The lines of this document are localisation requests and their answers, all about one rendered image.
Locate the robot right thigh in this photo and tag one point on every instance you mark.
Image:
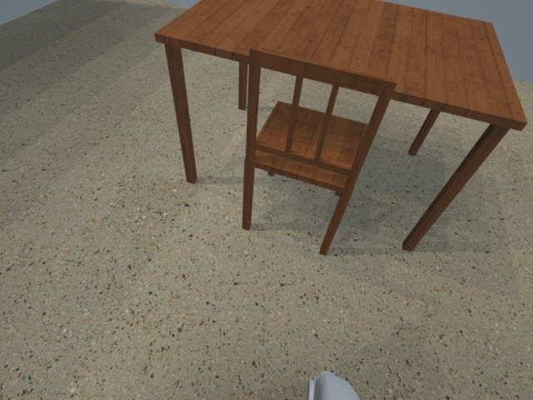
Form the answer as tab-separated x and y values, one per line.
329	387

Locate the chair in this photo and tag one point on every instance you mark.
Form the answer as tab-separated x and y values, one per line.
310	146

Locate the table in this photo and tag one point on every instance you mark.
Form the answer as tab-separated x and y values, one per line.
442	62

